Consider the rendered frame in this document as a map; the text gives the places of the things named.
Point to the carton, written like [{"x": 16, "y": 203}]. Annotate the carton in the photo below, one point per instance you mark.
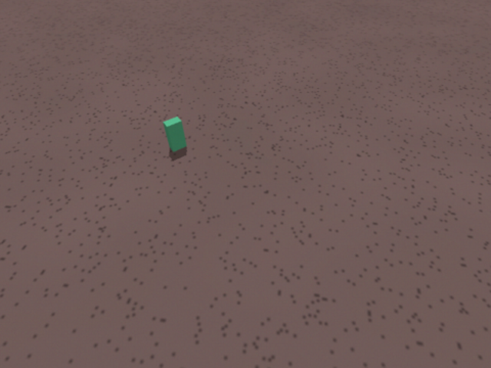
[{"x": 175, "y": 133}]

